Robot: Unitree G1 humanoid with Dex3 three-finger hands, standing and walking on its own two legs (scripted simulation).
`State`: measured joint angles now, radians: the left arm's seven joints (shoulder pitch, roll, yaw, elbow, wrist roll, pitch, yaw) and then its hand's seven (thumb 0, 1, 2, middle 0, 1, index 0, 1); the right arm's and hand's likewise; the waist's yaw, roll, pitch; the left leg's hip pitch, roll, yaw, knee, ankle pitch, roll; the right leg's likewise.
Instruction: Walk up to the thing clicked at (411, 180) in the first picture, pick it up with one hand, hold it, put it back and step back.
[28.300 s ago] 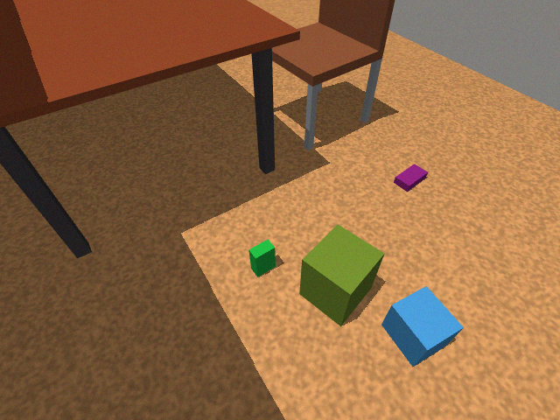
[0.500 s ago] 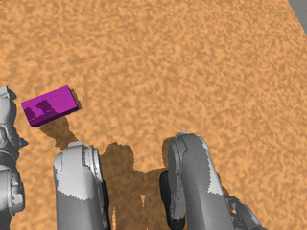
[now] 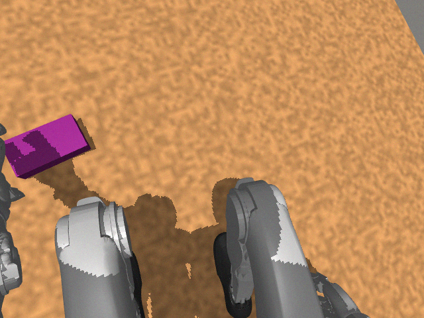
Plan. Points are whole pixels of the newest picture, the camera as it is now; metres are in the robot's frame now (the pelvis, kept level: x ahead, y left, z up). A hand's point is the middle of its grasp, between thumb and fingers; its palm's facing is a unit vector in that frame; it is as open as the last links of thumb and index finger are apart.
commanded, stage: rise first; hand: left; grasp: from above
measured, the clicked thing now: (48, 146) +0.46 +0.32 -0.30
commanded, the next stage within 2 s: approach in 1.66 s
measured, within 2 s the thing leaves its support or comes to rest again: neither
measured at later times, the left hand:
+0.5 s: hand (5, 163) +0.40 +0.36 -0.20, palm faces -0.37 -0.23 -0.90, open 13.6 cm
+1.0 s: hand (5, 154) +0.42 +0.35 -0.19, palm faces -0.37 -0.23 -0.90, open 13.8 cm
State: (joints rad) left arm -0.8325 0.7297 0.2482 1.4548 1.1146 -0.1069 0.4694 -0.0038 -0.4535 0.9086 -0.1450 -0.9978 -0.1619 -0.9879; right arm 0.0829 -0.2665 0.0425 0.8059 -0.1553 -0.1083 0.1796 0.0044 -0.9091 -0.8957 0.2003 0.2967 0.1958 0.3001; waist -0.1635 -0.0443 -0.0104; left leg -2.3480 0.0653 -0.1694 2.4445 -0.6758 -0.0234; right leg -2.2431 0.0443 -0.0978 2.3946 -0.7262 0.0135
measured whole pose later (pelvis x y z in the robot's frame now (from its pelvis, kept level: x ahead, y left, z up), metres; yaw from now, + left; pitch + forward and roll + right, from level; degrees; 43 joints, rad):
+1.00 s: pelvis +0.00 +0.00 +0.00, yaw -2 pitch +32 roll -9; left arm -0.92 0.79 0.25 1.52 1.09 -0.05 0.48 0.00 -0.48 0.93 -0.18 -0.96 -0.17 -0.97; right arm 0.11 -0.28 0.09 0.79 -0.17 -0.15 0.23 0.00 -0.91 -0.90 0.20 0.30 0.19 0.30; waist -0.22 -0.04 0.02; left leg -2.36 0.07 -0.19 2.47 -0.68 -0.02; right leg -2.25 0.05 -0.12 2.40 -0.72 0.03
